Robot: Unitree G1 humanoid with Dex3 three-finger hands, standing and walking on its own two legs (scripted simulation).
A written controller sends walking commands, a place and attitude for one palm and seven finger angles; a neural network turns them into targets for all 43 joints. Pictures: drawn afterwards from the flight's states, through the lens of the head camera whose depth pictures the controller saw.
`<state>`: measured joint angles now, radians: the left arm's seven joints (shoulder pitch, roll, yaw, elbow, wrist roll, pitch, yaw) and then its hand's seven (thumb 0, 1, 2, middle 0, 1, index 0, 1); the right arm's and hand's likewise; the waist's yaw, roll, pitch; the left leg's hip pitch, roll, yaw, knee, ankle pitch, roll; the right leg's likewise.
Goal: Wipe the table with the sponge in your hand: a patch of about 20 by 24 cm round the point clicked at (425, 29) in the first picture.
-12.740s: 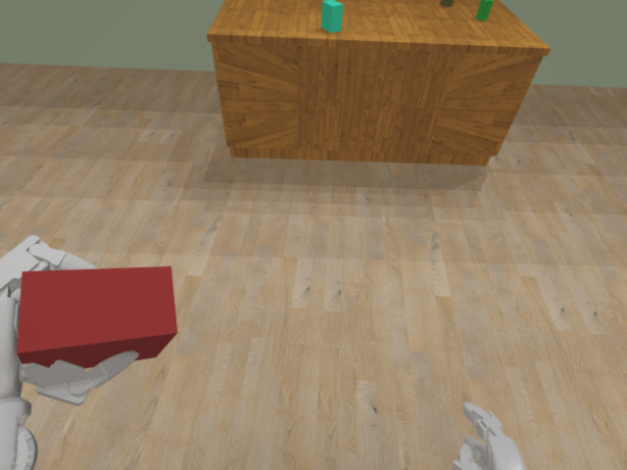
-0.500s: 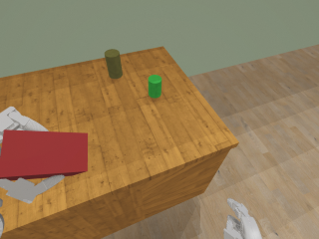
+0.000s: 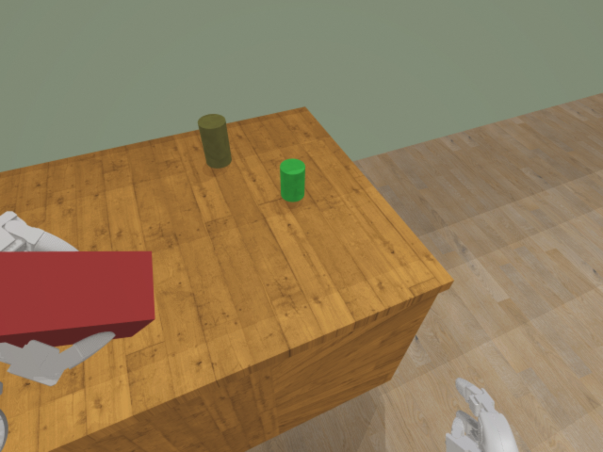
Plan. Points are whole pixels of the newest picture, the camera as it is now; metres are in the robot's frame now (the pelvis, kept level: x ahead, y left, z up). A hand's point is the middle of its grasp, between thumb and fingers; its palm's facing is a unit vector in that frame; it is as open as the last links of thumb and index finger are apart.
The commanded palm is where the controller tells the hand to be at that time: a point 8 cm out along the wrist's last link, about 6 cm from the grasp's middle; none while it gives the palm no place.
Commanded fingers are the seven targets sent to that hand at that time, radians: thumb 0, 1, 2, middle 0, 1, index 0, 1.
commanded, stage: shuffle to correct the standing spot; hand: left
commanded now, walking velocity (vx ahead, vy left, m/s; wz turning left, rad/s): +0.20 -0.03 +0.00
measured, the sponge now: (98, 300) +0.23 +0.21 +0.17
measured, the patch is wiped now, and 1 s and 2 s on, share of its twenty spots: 0.00 0.00 0.00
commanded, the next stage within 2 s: come to a stop and stand still in 0.04 s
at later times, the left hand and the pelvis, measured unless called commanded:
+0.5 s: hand (0, 277) +0.22 +0.28 +0.20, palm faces +0.44 -0.75 -0.49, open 10.3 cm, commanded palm +0.15 +0.28 +0.19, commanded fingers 0.00 0.10 1.30 -1.20 -1.60 -1.20 -1.60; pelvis -0.01 +0.00 +0.01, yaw +0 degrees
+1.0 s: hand out of the picture +0.17 +0.30 +0.19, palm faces +0.42 -0.83 -0.36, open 10.3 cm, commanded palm +0.12 +0.32 +0.19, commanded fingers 0.00 0.10 1.30 -1.20 -1.60 -1.20 -1.60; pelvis -0.05 +0.05 +0.01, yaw -1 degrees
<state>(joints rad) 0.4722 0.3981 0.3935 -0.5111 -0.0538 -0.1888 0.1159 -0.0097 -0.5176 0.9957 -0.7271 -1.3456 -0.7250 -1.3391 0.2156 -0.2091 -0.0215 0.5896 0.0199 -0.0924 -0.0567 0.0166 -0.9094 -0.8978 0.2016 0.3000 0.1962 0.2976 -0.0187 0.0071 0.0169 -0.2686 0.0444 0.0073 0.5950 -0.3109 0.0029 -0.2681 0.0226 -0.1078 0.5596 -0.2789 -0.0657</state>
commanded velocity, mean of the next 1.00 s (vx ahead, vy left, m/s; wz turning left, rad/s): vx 0.01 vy -0.03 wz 0.00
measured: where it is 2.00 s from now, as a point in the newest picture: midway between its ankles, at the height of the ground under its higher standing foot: outside the picture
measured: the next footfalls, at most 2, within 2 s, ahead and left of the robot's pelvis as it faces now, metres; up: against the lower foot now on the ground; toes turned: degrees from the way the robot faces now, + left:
none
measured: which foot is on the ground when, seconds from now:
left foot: down 0.00-1.00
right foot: down 0.00-1.00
